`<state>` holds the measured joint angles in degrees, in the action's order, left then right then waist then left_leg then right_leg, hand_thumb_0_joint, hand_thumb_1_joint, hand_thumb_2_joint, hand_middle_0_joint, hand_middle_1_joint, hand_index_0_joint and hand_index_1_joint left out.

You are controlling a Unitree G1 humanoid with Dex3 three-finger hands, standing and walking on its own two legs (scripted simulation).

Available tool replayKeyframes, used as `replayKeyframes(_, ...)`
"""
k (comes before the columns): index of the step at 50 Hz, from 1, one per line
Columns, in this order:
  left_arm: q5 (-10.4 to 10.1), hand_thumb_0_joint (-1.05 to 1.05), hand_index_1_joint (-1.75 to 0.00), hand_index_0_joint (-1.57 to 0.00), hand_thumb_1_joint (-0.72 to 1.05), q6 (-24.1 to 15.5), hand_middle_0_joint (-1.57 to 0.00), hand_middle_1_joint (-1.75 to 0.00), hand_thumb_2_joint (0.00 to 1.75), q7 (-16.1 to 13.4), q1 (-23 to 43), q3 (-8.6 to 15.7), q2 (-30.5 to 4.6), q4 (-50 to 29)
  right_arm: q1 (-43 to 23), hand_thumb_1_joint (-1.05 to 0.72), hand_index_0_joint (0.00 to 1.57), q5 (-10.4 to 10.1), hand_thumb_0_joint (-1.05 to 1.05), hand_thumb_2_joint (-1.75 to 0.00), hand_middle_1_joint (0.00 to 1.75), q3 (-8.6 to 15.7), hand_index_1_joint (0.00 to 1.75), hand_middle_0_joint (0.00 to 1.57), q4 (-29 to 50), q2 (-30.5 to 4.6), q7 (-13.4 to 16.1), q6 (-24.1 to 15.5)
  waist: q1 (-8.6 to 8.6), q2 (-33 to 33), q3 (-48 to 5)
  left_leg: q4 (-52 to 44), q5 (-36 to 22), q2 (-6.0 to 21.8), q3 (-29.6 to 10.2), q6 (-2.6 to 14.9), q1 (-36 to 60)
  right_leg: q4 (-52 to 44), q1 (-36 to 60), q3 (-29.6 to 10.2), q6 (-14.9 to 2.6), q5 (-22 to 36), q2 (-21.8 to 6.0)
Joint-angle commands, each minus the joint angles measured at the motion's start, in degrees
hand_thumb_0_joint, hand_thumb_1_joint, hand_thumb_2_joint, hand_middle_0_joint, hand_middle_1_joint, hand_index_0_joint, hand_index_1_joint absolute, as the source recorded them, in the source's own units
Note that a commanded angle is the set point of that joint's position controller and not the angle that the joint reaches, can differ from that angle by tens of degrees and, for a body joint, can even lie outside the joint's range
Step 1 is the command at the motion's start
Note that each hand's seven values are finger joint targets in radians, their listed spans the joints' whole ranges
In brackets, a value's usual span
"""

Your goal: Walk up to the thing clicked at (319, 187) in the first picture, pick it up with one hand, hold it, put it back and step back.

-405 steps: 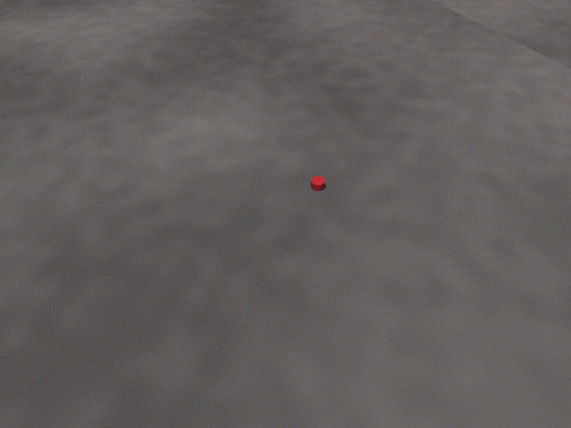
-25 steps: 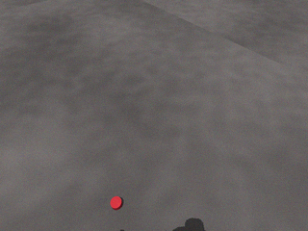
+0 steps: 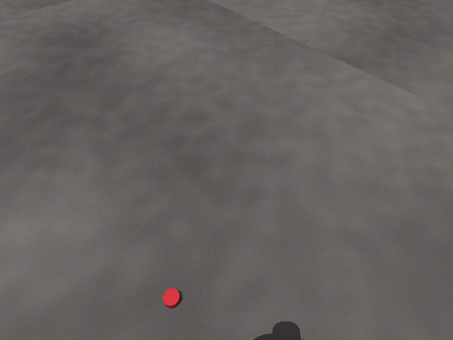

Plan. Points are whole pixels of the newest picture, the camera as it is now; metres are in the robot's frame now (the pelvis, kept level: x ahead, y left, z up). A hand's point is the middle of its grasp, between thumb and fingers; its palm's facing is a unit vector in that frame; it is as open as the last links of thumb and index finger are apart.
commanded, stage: stand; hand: left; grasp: from above
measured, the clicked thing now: (172, 298) +0.39 +0.27 -0.76
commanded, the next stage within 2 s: rise first in 0.10 s
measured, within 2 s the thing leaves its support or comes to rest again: neither
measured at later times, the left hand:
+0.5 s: hand (117, 339) +0.15 +0.25 -0.18, palm faces -0.04 -0.93 -0.35, open 10.1 cm
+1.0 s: hand out of the picture +0.11 +0.27 -0.25, palm faces -0.17 -0.87 -0.47, open 14.2 cm
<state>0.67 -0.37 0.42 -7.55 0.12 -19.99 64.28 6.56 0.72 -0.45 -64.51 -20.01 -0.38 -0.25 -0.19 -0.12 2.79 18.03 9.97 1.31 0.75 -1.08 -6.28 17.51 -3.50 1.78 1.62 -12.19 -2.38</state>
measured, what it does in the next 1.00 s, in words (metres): lowers itself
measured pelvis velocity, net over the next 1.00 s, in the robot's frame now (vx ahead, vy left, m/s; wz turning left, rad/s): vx -0.03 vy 0.01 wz -0.01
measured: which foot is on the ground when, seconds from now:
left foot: down 0.00-1.00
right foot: down 0.00-1.00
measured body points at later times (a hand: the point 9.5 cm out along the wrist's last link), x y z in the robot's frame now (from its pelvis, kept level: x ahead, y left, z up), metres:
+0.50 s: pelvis -0.02 +0.00 -0.03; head +0.05 +0.01 +0.42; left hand +0.15 +0.30 -0.15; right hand +0.08 -0.26 -0.15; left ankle +0.00 +0.13 -0.75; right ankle -0.03 -0.13 -0.75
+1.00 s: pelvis -0.03 +0.01 -0.11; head +0.08 +0.02 +0.33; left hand +0.12 +0.31 -0.22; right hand +0.15 -0.24 -0.20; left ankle +0.00 +0.13 -0.75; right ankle -0.03 -0.13 -0.75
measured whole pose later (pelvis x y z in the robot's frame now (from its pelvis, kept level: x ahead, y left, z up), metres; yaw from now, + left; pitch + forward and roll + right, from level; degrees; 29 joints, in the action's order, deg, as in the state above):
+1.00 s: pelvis -0.03 +0.01 -0.11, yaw -1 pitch +19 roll -2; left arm 15.0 9.7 0.5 -12.5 9.2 -19.0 30.2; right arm 10.2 0.1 1.8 -32.7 -13.1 0.5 -7.3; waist 1.4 0.0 -6.9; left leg 68.0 30.1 2.9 -1.3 -0.9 -57.0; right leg 66.2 -53.1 1.5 1.6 -32.0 -1.5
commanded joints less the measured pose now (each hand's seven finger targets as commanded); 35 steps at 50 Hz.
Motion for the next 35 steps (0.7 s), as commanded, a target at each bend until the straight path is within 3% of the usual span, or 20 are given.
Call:
replayKeyframes(1,0.0,0.0,-0.3,-0.2,0.9,-1.0,-0.2,-0.3,0.9,-1.0,1.8,2.6,-12.4,-3.3,-2.2,-0.9,0.2,-0.1,0.0,-0.9,0.3,2.6,0.3,0.2,3.4,-12.3,1.0,-1.4,0.15,0.4,-4.2,-1.6,-11.8,6.6,-4.5,1.92,1.7,-2.2,-0.9,-4.0,-2.46,10.4,-6.2)
replayKeyframes(9,0.1,0.0,-0.3,-0.2,0.9,-1.1,-0.2,-0.3,0.9,-1.1,1.5,2.4,-12.3,-3.3,-2.2,-0.9,0.2,-0.2,0.0,-0.9,0.3,2.7,0.3,0.2,3.4,-12.4,0.9,-1.2,0.05,0.1,-3.5,-1.4,-10.0,6.5,-4.6,2.15,0.9,-3.1,-1.1,-4.0,-2.28,9.8,-6.2)
replayKeyframes(10,0.0,0.0,-0.38,-0.16,0.82,-1.1,-0.17,-0.38,0.97,-1.0,1.3,2.4,-12.5,-3.2,-2.0,-0.87,0.2,-0.2,0.0,-0.89,0.3,2.6,0.3,0.2,3.3,-12.2,0.9,-1.2,0.25,-0.1,-3.1,-1.8,-9.1,6.3,-4.7,1.92,0.8,-3.2,-1.5,-4.0,-2.19,8.9,-6.0)
replayKeyframes(11,-3.1,0.0,-0.46,-0.15,0.74,-6.7,-0.18,-0.46,0.94,-2.0,21.4,3.0,-3.9,-23.3,-1.4,-0.93,0.2,-4.1,0.0,-0.9,0.3,0.4,0.3,0.2,19.4,-3.0,2.1,-4.0,6.64,1.5,1.0,1.7,-0.3,-1.4,2.5,1.41,-5.5,1.3,-15.0,-0.3,-1.78,5.1,2.0)
replayKeyframes(12,-2.9,0.0,-0.54,-0.14,0.66,-6.3,-0.18,-0.54,0.95,-2.3,29.5,3.9,-6.7,-21.7,1.8,-0.9,0.2,-4.2,0.0,-0.9,0.3,0.8,0.3,0.2,16.2,-4.7,2.7,-3.8,5.32,1.7,-2.3,2.6,0.8,-1.8,2.2,1.46,-4.4,2.0,-12.3,0.2,-1.84,4.0,1.6)
replayKeyframes(13,-1.9,0.0,-0.62,-0.14,0.58,-4.0,-0.16,-0.62,0.96,-2.2,17.7,6.0,-10.0,-10.0,4.2,-0.89,0.2,-4.5,0.0,-0.9,0.3,1.7,0.3,0.2,16.4,-6.3,3.3,-3.1,3.87,-2.0,-0.6,3.4,0.9,-1.4,2.1,1.57,-6.5,2.3,-12.3,1.0,-1.96,2.4,2.2)
replayKeyframes(14,-0.6,0.0,-0.7,-0.13,0.5,-2.4,-0.14,-0.7,0.97,-1.6,15.1,7.2,-11.1,-5.2,5.3,-0.88,0.2,-4.2,0.0,-0.89,0.3,2.5,0.3,0.2,17.1,-6.4,3.4,-2.7,3.52,-3.0,-2.6,6.0,-0.2,-1.7,1.9,1.74,-8.3,4.0,-13.9,0.9,-2.13,2.6,2.2)
replayKeyframes(16,2.1,0.0,-0.84,-0.12,0.34,-2.7,-0.11,-0.85,0.97,-0.2,19.0,10.0,-14.7,-6.1,6.0,-0.89,0.2,-3.0,0.0,-0.9,0.3,4.1,0.3,0.2,19.8,-6.5,3.5,-3.1,2.22,-2.1,-9.4,10.2,-2.5,-1.5,1.6,1.69,-9.2,8.7,-14.7,0.6,-2.23,5.2,2.1)
replayKeyframes(17,3.6,0.0,-0.91,-0.1,0.26,-1.9,-0.08,-0.93,0.96,0.1,12.8,11.6,-14.9,-2.3,7.6,-0.88,0.2,-2.3,0.0,-0.89,0.3,4.8,0.3,0.2,20.1,-6.0,3.3,-3.3,1.12,-0.5,-11.6,12.2,-3.9,-2.0,1.5,1.42,-11.3,10.9,-15.0,0.5,-2.36,6.5,1.8)
replayKeyframes(19,5.8,0.0,-0.99,-0.09,0.1,-0.9,-0.06,-1.02,0.98,1.0,7.2,12.5,-13.6,-5.7,8.4,-0.87,0.2,-1.8,0.0,-0.89,0.3,5.5,0.3,0.2,23.4,-5.2,2.5,-3.4,-1.53,2.9,-16.9,14.9,-6.7,-2.4,1.5,0.88,-12.3,14.1,-14.1,0.2,-2.83,7.9,1.9)
replayKeyframes(22,7.2,0.0,-1.04,-0.05,-0.14,1.9,-0.04,-1.06,1.01,0.6,6.2,11.4,-10.7,-9.3,7.5,-0.86,0.2,-2.2,0.0,-0.89,0.3,5.8,0.3,0.2,27.0,-4.5,2.1,-3.6,-1.03,3.5,-15.5,15.4,-6.2,-2.2,1.3,0.62,-14.4,15.0,-16.4,0.4,-2.84,6.3,2.4)
replayKeyframes(23,7.6,0.0,-1.05,-0.04,-0.22,3.1,-0.03,-1.06,1.02,0.5,6.2,11.2,-10.0,-9.0,6.6,-0.86,0.2,-2.3,0.0,-0.89,0.3,5.8,0.3,0.2,28.5,-4.5,1.9,-3.6,-0.09,2.4,-14.9,16.6,-5.4,-2.0,1.0,0.72,-15.7,15.9,-17.9,0.6,-2.75,5.4,2.7)
replayKeyframes(25,8.8,0.0,-1.06,-0.05,-0.38,4.4,-0.05,-1.06,1.02,0.1,7.5,12.3,-11.9,-12.6,6.1,-0.86,0.2,-2.2,0.0,-0.89,0.3,5.8,0.3,0.2,30.5,-4.3,1.4,-3.8,-0.27,1.4,-15.3,19.7,-4.7,-1.8,0.8,0.94,-19.1,18.6,-20.4,0.8,-2.62,4.4,2.7)
replayKeyframes(26,9.2,0.0,-1.07,-0.06,-0.44,5.1,-0.06,-1.07,1.01,-0.3,4.8,13.0,-11.8,-11.7,6.2,-0.87,0.2,-2.3,0.0,-0.89,0.3,5.8,0.3,0.2,31.2,-4.1,1.2,-3.9,-0.5,1.3,-15.0,21.2,-4.1,-1.8,0.9,0.95,-20.9,20.0,-21.9,0.8,-2.63,3.7,2.6)
replayKeyframes(27,9.4,0.0,-1.07,-0.06,-0.5,5.1,-0.06,-1.07,1.03,-0.3,6.9,12.0,-10.7,-14.6,6.1,-0.86,0.2,-2.1,0.0,-0.89,0.3,5.7,0.3,0.2,31.9,-3.6,1.1,-4.2,0.03,1.0,-14.5,23.0,-1.9,-1.8,0.9,1.02,-23.1,21.4,-24.7,0.6,-2.52,1.6,2.6)
replayKeyframes(31,10.9,0.0,-1.07,-0.05,-0.56,4.7,-0.07,-1.05,1.03,-0.9,4.9,14.4,-11.8,-21.4,7.7,-0.85,0.2,-1.7,0.0,-0.89,0.3,6.3,0.3,0.2,33.9,-3.1,1.0,-5.7,0.39,2.6,-19.3,29.1,-0.2,-0.9,0.3,1.16,-26.7,28.3,-30.4,0.3,-2.47,0.0,2.6)
replayKeyframes(32,11.1,0.0,-1.06,-0.05,-0.56,4.2,-0.07,-1.04,1.03,-0.8,7.0,13.6,-11.5,-26.0,7.6,-0.85,0.2,-1.7,0.0,-0.89,0.3,6.6,0.3,0.2,34.6,-3.1,1.0,-6.1,0.81,3.5,-20.0,30.1,0.8,-0.9,0.1,1.09,-27.2,29.6,-32.3,0.1,-2.5,-0.9,2.5)
replayKeyframes(33,11.3,0.0,-1.06,-0.06,-0.57,4.3,-0.08,-1.04,1.02,-1.1,4.8,14.3,-11.6,-25.0,7.4,-0.86,0.2,-1.5,0.0,-0.89,0.3,6.3,0.3,0.2,35.0,-2.6,1.2,-6.5,1.04,2.8,-19.5,31.1,2.0,-0.7,0.0,1.16,-28.6,30.5,-33.4,0.1,-2.38,-1.9,2.5)
replayKeyframes(34,11.4,0.0,-1.06,-0.05,-0.56,4.1,-0.07,-1.04,1.02,-0.9,5.9,12.9,-10.4,-29.9,7.1,-0.85,0.2,-1.6,0.0,-0.89,0.3,6.6,0.3,0.2,35.8,-2.7,1.4,-7.0,1.39,3.8,-20.0,32.2,1.9,-0.6,0.0,1.16,-29.0,31.6,-34.8,0.0,-2.39,-1.7,2.5)
replayKeyframes(35,11.9,0.0,-1.06,-0.05,-0.55,4.9,-0.06,-1.05,1.02,-1.1,1.1,14.4,-11.1,-26.3,7.1,-0.84,0.2,-1.6,0.0,-0.88,0.3,6.2,0.3,0.2,35.6,-2.4,1.6,-7.1,1.16,2.6,-20.3,33.0,2.1,-0.5,-0.1,1.3,-30.1,32.3,-35.3,-0.1,-2.4,-1.8,2.4)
